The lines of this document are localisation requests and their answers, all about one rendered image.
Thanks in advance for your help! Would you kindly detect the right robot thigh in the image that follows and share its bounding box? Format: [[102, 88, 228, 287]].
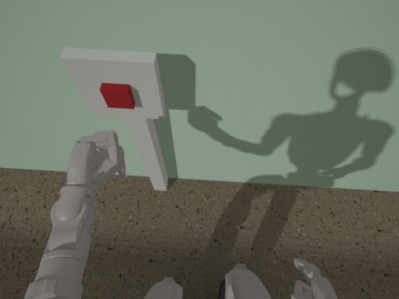
[[225, 269, 272, 299]]

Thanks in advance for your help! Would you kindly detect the panel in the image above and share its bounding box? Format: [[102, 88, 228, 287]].
[[59, 47, 168, 191]]

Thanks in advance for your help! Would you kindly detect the left robot hand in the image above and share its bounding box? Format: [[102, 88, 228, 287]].
[[67, 130, 126, 191]]

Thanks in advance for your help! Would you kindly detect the left robot thigh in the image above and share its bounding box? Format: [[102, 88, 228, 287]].
[[144, 281, 183, 299]]

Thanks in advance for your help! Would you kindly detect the button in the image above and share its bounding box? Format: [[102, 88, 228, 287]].
[[100, 83, 135, 109]]

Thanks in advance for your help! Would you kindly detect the robot left forearm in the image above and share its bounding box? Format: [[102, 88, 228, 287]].
[[24, 185, 96, 299]]

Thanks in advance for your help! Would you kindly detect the right robot hand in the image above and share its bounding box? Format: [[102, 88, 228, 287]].
[[291, 258, 338, 299]]

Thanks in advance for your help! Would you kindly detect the robot thigh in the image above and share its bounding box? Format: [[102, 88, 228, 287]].
[[225, 269, 272, 299], [144, 281, 183, 299]]

